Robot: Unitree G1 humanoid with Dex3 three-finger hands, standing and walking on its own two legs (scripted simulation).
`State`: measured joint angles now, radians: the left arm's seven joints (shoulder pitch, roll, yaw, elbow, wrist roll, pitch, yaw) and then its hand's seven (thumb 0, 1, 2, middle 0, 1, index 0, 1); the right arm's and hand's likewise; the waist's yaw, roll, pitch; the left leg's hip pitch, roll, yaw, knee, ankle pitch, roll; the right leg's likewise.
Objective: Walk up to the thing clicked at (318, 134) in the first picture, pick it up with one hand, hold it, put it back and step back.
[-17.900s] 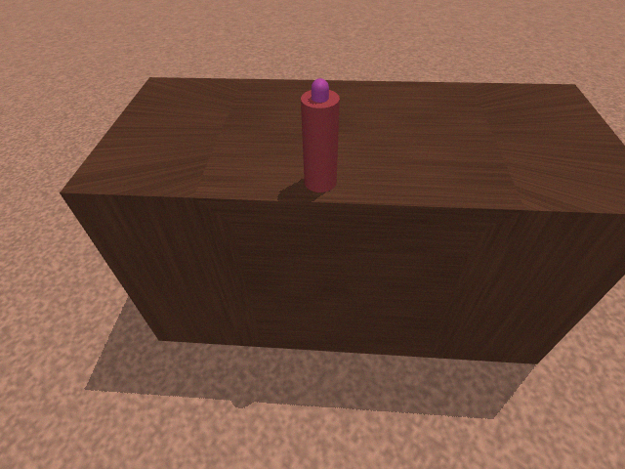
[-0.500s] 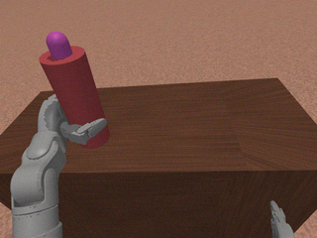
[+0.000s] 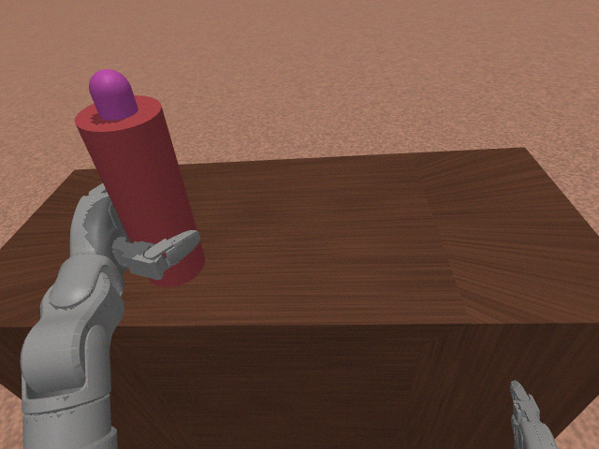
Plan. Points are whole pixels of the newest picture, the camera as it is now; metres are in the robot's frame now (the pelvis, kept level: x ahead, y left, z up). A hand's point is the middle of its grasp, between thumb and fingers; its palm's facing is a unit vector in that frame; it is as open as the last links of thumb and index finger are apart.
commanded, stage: hold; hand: left
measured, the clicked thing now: (147, 187) +0.32 +0.17 +0.27
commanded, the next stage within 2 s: crouch in 0.24 s
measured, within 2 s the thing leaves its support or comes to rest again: neither
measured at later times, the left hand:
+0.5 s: hand (173, 213) +0.32 +0.16 +0.23, palm faces +0.10 -1.00 -0.01, open 10.3 cm
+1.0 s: hand (194, 239) +0.39 +0.18 +0.13, palm faces +0.14 -0.99 -0.01, open 10.3 cm
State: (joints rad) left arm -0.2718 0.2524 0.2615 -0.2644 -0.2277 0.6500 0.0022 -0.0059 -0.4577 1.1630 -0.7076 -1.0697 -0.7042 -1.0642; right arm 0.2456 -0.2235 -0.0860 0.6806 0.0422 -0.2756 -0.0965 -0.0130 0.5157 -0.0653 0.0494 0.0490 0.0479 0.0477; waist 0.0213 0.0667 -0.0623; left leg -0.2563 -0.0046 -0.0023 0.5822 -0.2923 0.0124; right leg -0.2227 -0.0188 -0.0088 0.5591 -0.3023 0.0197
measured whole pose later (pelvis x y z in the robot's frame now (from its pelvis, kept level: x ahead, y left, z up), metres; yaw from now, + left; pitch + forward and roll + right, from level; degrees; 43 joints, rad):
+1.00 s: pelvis -0.01 +0.00 +0.00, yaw -1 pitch +2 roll -1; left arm -0.43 0.28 0.23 0.35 -0.17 0.22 0.00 -0.01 -0.45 1.15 -0.71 -1.06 -0.71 -1.06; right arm 0.20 -0.22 -0.06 0.70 0.02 -0.33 -0.10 -0.01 0.54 -0.05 0.05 0.05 0.05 0.05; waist -0.04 0.02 -0.04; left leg -0.36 0.01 0.01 0.61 -0.29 0.01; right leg -0.33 -0.01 0.00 0.58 -0.29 0.02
